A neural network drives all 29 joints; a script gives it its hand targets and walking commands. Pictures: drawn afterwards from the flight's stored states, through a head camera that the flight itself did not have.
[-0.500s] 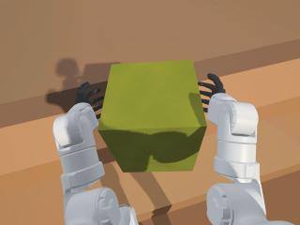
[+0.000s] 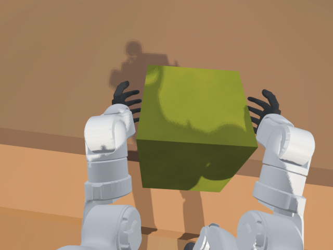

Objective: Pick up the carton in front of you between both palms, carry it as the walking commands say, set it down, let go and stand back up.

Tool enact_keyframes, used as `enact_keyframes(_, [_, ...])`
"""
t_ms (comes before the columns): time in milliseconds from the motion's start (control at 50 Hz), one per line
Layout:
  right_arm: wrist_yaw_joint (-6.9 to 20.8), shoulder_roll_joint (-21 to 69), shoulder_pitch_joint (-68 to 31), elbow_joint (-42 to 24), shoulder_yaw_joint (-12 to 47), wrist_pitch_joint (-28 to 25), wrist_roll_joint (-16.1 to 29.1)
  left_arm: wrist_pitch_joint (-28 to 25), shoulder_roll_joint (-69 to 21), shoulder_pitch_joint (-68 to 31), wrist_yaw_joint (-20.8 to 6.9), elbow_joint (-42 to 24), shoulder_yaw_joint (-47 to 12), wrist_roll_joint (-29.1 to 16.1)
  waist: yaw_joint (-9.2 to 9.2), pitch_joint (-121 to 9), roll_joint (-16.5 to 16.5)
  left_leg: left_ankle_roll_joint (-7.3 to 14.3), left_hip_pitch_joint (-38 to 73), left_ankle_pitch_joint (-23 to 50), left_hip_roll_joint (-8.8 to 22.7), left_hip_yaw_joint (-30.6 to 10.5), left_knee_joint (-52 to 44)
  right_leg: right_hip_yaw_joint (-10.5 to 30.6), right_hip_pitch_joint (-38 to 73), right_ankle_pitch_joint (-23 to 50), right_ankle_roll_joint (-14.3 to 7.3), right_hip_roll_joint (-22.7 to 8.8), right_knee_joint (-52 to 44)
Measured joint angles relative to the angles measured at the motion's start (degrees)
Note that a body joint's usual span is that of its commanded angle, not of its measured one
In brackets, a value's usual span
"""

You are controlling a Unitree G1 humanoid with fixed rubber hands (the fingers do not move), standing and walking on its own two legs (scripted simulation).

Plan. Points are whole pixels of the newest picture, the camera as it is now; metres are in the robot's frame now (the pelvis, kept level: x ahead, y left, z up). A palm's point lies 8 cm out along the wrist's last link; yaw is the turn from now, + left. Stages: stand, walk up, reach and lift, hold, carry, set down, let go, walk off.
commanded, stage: carry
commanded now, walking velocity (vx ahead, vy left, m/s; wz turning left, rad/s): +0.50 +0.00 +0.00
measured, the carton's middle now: (186, 134) +0.37 +0.05 +0.06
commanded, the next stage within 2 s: none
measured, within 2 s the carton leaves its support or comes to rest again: neither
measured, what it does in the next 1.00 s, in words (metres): climbs: left foot 0.17 m higher, then right foot 0.17 m higher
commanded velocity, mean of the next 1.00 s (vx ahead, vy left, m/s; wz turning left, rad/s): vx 0.50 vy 0.00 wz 0.00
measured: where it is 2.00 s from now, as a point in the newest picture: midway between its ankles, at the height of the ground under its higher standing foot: (191, 67)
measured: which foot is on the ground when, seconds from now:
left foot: up 0.00-0.36, down 0.38-0.92, up 0.94-1.00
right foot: down 0.00-0.44, up 0.46-0.90, down 0.92-1.00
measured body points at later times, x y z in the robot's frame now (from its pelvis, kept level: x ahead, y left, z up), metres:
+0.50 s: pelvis +0.31 +0.09 +0.17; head +0.33 +0.07 +0.62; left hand +0.69 +0.20 +0.31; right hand +0.64 -0.11 +0.31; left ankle +0.40 +0.18 -0.47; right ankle +0.17 -0.04 -0.43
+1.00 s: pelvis +0.64 +0.05 +0.33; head +0.65 +0.09 +0.78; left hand +0.98 +0.26 +0.47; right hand +1.02 -0.06 +0.47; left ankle +0.45 +0.16 -0.28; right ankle +0.78 -0.02 -0.30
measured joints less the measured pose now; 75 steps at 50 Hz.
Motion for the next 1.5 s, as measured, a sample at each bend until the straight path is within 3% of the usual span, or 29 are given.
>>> enact_keyframes(40, [0.34, 0.76, 0.62, -0.13, -0.86, -0.80, -0.96, -0.88, 0.13, 0.98, 0.28, -0.11, -0.78, -1.02, 1.41, 1.08, 1.15, 1.58, -10.57, -4.00, -5.59, -3.58, 25.97, 0.84, 5.10, 1.00, -0.07, 0.99, -5.06])
enact_keyframes(80, [0.44, 2.44, 1.37, -1.41, -1.20, -1.31, -1.82, -1.30, 0.73, 1.59, 0.21, -0.53, -0.66, -2.18, 1.15, 1.77, 1.10, 3.87, -18.96, -6.12, -7.64, -3.53, 36.84, 2.12, 10.76, 2.11, 0.97, 1.08, -11.31])
enact_keyframes(160, [0.16, 2.82, 1.65, -4.13, 0.59, -1.58, -2.69, -2.58, 1.18, 1.07, -0.81, -1.48, 0.22, -3.20, -1.29, 1.48, -0.02, 5.85, -32.02, -12.72, -4.40, 0.46, 37.07, 4.86, 20.77, 3.42, 2.37, -0.87, -22.45])
enact_keyframes(260, [-0.68, -0.38, -0.52, -4.08, 3.47, 0.30, -0.96, -2.48, 0.75, -0.33, -2.09, -2.49, 1.39, -1.71, -3.40, -1.63, 0.67, 6.90, -51.12, -27.11, -0.26, 2.88, 52.31, 8.67, 30.77, 3.32, 4.93, -4.53, -33.00])
enact_keyframes(300, [-1.40, -0.39, -1.75, -2.66, 4.53, 1.45, -0.31, -1.54, 1.29, 0.23, -3.01, -3.10, 2.59, -1.59, -5.01, -2.33, 0.69, 6.30, -56.22, -26.16, 1.78, 4.63, 47.33, 10.17, 36.08, 3.61, 5.79, -6.71, -38.59])
enact_keyframes(380, [-2.79, 0.32, -4.06, 1.28, 6.79, 3.42, 1.29, -0.14, 1.90, 1.56, -4.66, -3.49, 6.70, -0.66, -9.85, -4.64, -0.44, 6.54, -49.68, -16.79, 2.69, 12.05, 16.65, 8.08, 44.34, 10.40, 5.25, -11.61, -50.94])
enact_keyframes(400, [-2.94, 0.74, -4.41, 2.60, 7.57, 3.47, 1.67, -0.35, 2.07, 2.41, -4.90, -3.45, 7.75, 0.05, -11.93, -4.96, -0.61, 6.86, -44.35, -20.57, 1.14, 13.36, 12.47, 6.78, 44.01, 12.62, 5.34, -12.83, -49.30])
enact_keyframes(420, [-2.98, 1.12, -4.79, 3.76, 8.38, 3.54, 1.99, -0.76, 2.06, 3.32, -5.09, -3.25, 8.94, 0.87, -14.29, -4.66, -0.05, 6.89, -36.99, -18.41, -0.97, 14.02, 4.92, 5.76, 41.94, 15.41, 5.55, -13.79, -43.75])
enact_keyframes(440, [-3.76, 1.59, -5.17, 4.45, 9.24, 3.44, 1.89, -0.89, 2.21, 3.76, -5.21, -3.07, 9.71, 1.54, -16.43, -3.81, 0.11, 5.65, -29.94, -19.77, -2.93, 13.82, -2.84, 6.50, 37.97, 21.28, 4.96, -14.73, -34.07])
enact_keyframes(460, [-4.39, 1.88, -5.41, 4.59, 9.73, 3.00, 1.61, -1.39, 2.66, 3.49, -5.49, -2.61, 10.06, 2.25, -18.48, -2.39, -0.41, 4.95, -27.42, -23.28, -3.98, 13.56, -4.61, 10.69, 31.87, 20.53, 5.61, -13.75, -18.45])
enact_keyframes(500, [-5.40, 2.28, -3.98, 4.32, 10.71, 1.54, 2.11, -2.46, 3.03, 3.55, -5.79, -1.64, 10.50, 3.38, -20.79, -0.12, -2.74, 4.74, -23.46, -22.43, -4.99, 13.38, -7.03, 19.63, 19.72, 15.85, 5.76, -6.85, 15.34])
enact_keyframes(520, [-5.46, 2.42, -2.85, 3.96, 10.90, 1.19, 2.86, -2.64, 2.42, 4.21, -5.87, -1.93, 10.92, 3.76, -21.28, 0.36, -3.77, 4.45, -20.74, -21.45, -5.47, 13.11, -9.64, 21.17, 15.04, 14.39, 5.00, -3.71, 27.83])
enact_keyframes(580, [-5.03, 2.42, -1.22, 2.64, 9.81, 0.65, 4.40, -2.82, -0.26, 6.40, -5.74, -4.78, 10.88, 4.88, -20.29, 1.14, -4.14, 3.42, -11.88, -19.03, -5.79, 11.79, -19.72, 18.95, 3.41, 11.94, 2.74, -0.03, 44.87])
enact_keyframes(660, [-3.35, 1.96, -1.90, 1.30, 9.23, -1.12, 5.09, -2.70, 0.17, 6.65, -5.36, -8.35, 8.28, 4.74, -17.65, 0.38, -2.89, 2.73, -1.57, -16.73, -4.33, 9.52, -32.62, 12.51, -9.15, 4.59, 1.34, -2.51, 44.80])
enact_keyframes(740, [-2.45, 1.86, -3.28, 0.56, 8.78, -1.00, 3.91, -1.30, 2.84, 4.36, -4.48, -7.78, 5.56, 3.12, -16.09, -2.46, -2.86, 1.56, 7.20, -16.33, -2.28, 6.87, -42.23, 10.46, -24.56, -6.12, -0.12, -4.78, 57.92])
enact_keyframes(780, [-1.83, 1.20, -3.23, -0.11, 7.59, 0.04, 3.81, -0.29, 3.06, 2.66, -3.63, -6.20, 4.47, 2.56, -14.37, -3.18, -2.55, 0.30, 12.61, -16.10, -0.42, 5.86, -47.74, 9.25, -29.97, -6.01, -0.09, -6.36, 53.78])
enact_keyframes(840, [-1.41, 0.36, -3.21, -0.48, 5.60, 1.47, 3.65, 1.61, 3.18, 0.32, -2.12, -4.00, 3.27, 1.00, -11.56, -4.64, -1.47, 0.38, 21.03, -12.87, 2.41, 6.03, -59.59, 4.48, -29.93, -3.22, -0.67, -8.35, 35.23])
enact_keyframes(880, [-1.57, 0.00, -2.90, -0.39, 4.17, 1.65, 2.93, 2.35, 3.17, -1.25, -1.37, -2.16, 2.50, -0.31, -9.46, -5.33, -1.69, 0.77, 23.91, -9.53, 3.46, 8.23, -63.03, 1.70, -24.02, 1.37, -1.78, -7.42, 21.21])
enact_keyframes(940, [-1.48, -0.03, -0.84, -0.13, 1.99, 1.38, 1.43, 2.10, 1.87, -1.61, -0.73, 0.03, 1.48, -1.26, -4.61, -3.71, -2.37, 1.19, 21.11, -4.12, 4.99, 9.70, -49.26, 0.26, -8.89, 2.64, -0.74, -3.21, 4.40])
enact_keyframes(960, [-1.19, -0.08, -0.64, 0.34, 1.41, 1.04, 0.82, 1.78, 1.34, -1.55, -0.33, 0.48, 1.23, -0.80, -2.88, -2.64, -1.92, 0.78, 15.31, -0.79, 4.66, 6.69, -34.00, 0.21, -7.06, 2.24, -0.48, -2.73, 4.24])
enact_keyframes(1020, [-0.34, 0.29, -0.24, 1.55, 0.03, 0.02, -0.74, 0.51, 0.44, -0.33, 0.20, 0.91, 0.76, -0.76, -0.29, -0.53, -0.38, 1.37, -3.78, -4.49, -3.46, -3.09, 13.73, 1.20, -1.12, 1.39, -0.29, -1.38, 0.60])
enact_keyframes(1060, [0.03, 1.69, 0.66, 0.46, -0.40, -0.58, -1.47, -0.31, 0.49, 0.78, 0.01, 0.42, 0.82, -1.37, -0.52, 0.43, 0.51, 3.09, -12.96, -7.97, -5.80, -3.82, 27.99, 1.85, 4.19, 1.74, 0.74, -0.55, -4.62])
enact_keyframes(1120, [0.22, 2.88, 1.92, -1.91, 0.43, -1.42, -2.12, -1.96, 0.86, 1.43, -1.04, -0.26, 0.97, -2.03, -2.19, 1.41, -0.30, 4.50, -23.02, -17.72, -5.39, -1.72, 28.66, 3.53, 11.94, 1.93, 1.62, -1.01, -12.27])
enact_keyframes(1160, [0.31, 2.57, 2.22, -2.84, 1.75, -1.59, -1.94, -2.82, 0.83, 1.74, -1.81, -1.06, 1.25, -1.94, -3.60, 1.05, -0.56, 4.47, -27.33, -17.91, -3.44, 0.52, 20.78, 4.75, 16.49, 2.16, 2.36, -1.72, -17.23])
enact_keyframes(1260, [0.05, 0.39, 1.52, -3.21, 4.88, -0.23, 0.18, -2.92, 0.34, 1.67, -3.83, -2.92, 2.51, -0.46, -7.48, -2.75, 0.02, 2.64, -28.95, -7.34, 1.73, 4.68, -9.03, 6.92, 26.01, 2.45, 4.26, -2.82, -28.58])
enact_keyframes(1360, [-1.06, -1.83, -0.84, -0.16, 6.24, 2.54, 2.40, -2.03, 0.22, 1.41, -3.74, -1.73, 3.35, 2.43, -10.17, -7.00, 0.34, 1.43, -19.74, -0.50, 1.29, 7.81, -33.56, 8.27, 34.75, -0.97, 6.81, -3.70, -34.40])
enact_keyframes(1420, [-1.54, -1.85, -3.94, 3.96, 6.84, 3.20, 2.93, -1.16, 1.72, 1.36, -3.27, -0.92, 4.21, 3.15, -11.30, -7.87, 0.06, 1.32, -11.21, 0.88, -0.67, 11.02, -42.41, 8.13, 36.30, -6.06, 7.99, -5.37, -27.41])
enact_keyframes(1440, [-1.80, -1.22, -4.53, 5.25, 7.00, 2.77, 2.79, -1.28, 2.72, 1.45, -3.22, -0.28, 4.45, 2.88, -11.95, -7.77, -0.91, 1.91, -11.29, -0.85, -1.30, 11.67, -40.33, 8.78, 33.88, -5.37, 8.02, -6.45, -20.68])
enact_keyframes(1500, [-2.35, 0.84, -4.20, 7.16, 6.75, 2.63, 1.92, -1.41, 3.99, 2.47, -3.52, 1.81, 5.67, 1.60, -12.38, -6.24, -1.03, 3.09, -9.44, -4.71, -1.31, 11.77, -39.06, 12.23, 23.55, -4.15, 7.35, -4.46, 0.32])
